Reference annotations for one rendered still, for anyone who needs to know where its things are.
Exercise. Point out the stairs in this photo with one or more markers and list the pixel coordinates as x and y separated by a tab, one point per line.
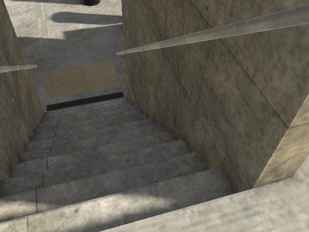
101	165

